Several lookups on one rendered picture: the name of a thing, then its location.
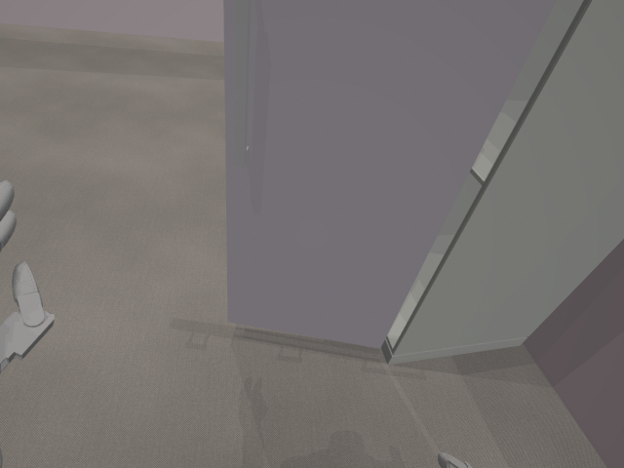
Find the fridge door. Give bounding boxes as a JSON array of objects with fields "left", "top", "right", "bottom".
[{"left": 223, "top": 0, "right": 557, "bottom": 349}]

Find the left robot hand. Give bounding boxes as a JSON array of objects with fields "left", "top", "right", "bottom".
[{"left": 0, "top": 180, "right": 55, "bottom": 373}]

